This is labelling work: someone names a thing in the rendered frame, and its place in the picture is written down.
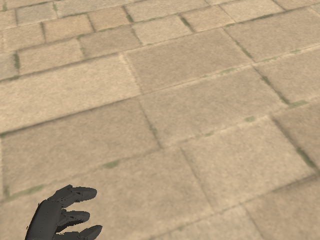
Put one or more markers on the left robot hand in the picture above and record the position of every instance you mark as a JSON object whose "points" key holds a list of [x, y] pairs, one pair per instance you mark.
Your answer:
{"points": [[50, 216]]}

